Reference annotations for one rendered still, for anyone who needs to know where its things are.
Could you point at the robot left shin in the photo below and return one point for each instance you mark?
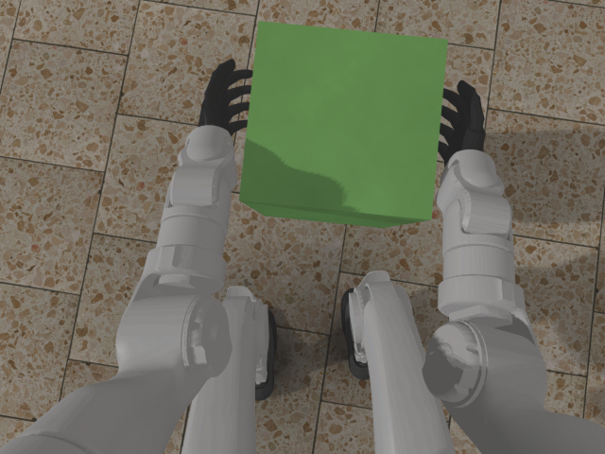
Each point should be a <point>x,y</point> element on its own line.
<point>261,368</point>

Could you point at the robot shin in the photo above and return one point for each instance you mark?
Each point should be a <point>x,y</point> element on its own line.
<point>371,277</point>
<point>261,368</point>

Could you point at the right robot hand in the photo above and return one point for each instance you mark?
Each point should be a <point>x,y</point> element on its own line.
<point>467,123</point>

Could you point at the robot right upper arm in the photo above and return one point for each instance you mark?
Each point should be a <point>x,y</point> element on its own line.
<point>493,383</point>

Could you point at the left robot hand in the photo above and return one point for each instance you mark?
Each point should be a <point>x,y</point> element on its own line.
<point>215,109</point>

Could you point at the left robot forearm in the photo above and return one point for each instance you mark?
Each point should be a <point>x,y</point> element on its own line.
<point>188,258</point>

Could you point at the robot left upper arm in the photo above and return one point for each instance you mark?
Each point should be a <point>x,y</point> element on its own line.
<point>167,348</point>

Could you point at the carton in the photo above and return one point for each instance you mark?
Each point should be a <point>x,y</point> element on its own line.
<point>343,125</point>

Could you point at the right robot forearm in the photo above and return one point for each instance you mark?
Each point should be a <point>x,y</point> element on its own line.
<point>477,247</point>

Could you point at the robot right shin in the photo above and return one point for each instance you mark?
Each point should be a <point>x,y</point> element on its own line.
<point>371,277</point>

